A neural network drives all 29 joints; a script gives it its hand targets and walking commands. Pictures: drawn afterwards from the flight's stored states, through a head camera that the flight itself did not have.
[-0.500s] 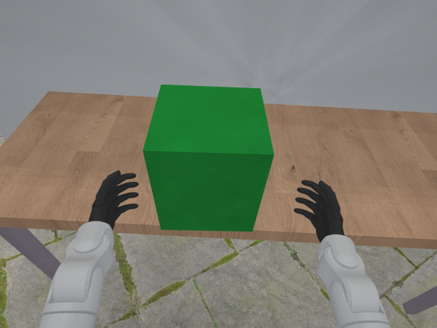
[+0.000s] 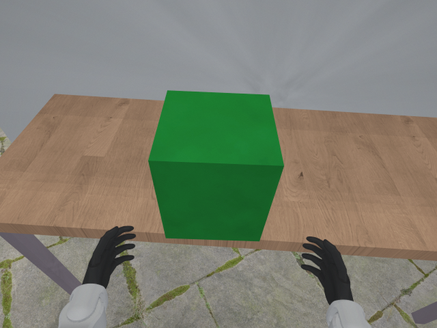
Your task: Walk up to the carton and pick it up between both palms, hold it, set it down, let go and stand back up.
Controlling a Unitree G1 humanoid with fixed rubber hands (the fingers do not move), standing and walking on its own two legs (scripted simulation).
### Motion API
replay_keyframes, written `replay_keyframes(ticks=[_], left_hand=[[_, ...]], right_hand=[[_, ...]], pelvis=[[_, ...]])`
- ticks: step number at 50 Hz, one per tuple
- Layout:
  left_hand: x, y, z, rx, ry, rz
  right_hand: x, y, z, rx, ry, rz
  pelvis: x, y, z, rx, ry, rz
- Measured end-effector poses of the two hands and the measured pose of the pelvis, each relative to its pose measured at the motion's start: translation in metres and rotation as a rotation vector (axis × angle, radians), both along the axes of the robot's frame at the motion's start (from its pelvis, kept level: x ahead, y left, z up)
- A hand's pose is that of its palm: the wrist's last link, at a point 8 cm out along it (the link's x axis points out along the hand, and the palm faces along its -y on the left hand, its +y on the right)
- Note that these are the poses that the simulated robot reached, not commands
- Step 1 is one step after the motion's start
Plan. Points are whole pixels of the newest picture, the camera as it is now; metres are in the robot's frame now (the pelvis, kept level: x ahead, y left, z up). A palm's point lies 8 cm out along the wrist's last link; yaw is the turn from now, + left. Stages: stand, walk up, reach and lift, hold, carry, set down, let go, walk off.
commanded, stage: set down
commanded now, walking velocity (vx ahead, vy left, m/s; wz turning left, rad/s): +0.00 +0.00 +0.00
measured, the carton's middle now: (215, 169) +0.42 +0.05 +0.05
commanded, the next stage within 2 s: let go in 0.82 s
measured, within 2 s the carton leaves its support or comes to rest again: neither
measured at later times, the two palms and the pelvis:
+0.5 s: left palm (100, 302) +0.17 +0.23 -0.04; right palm (339, 318) +0.18 -0.20 -0.04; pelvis +0.00 +0.00 +0.00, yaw +0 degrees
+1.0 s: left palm (103, 316) +0.15 +0.23 -0.08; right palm out of the picture +0.16 -0.22 -0.08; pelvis +0.00 +0.00 +0.00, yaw +0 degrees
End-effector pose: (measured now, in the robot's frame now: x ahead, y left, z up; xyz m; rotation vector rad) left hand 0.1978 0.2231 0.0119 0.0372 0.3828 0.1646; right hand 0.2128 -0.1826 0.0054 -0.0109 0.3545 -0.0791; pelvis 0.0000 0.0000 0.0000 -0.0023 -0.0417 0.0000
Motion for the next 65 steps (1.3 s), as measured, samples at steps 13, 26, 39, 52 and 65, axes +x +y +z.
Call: replay_keyframes(ticks=[13, 26, 39, 52, 65], left_hand=[[-0.012, 0.001, -0.021, 0.03, 0.09, -0.014], [-0.031, 0.003, -0.051, 0.053, 0.228, -0.016], [-0.037, 0.003, -0.07, 0.077, 0.337, -0.038], [-0.044, 0.002, -0.091, 0.08, 0.467, -0.053], [-0.029, 0.0, -0.088, 0.092, 0.418, -0.067]], right_hand=[[-0.018, -0.007, -0.022, -0.036, 0.08, 0.007], [-0.036, -0.016, -0.048, -0.083, 0.187, 0.033], [-0.05, -0.032, -0.071, -0.121, 0.276, 0.03], [-0.059, -0.04, -0.089, -0.154, 0.373, 0.034], [-0.054, -0.047, -0.088, -0.166, 0.338, 0.032]], pelvis=[[0.006, 0.005, 0.0, -0.006, -0.016, -0.005], [0.002, 0.004, 0.0, -0.004, -0.026, -0.004], [-0.003, 0.002, -0.002, -0.002, -0.023, -0.002], [-0.001, -0.002, -0.003, 0.0, -0.028, -0.002], [0.005, -0.004, -0.004, -0.002, -0.017, -0.004]])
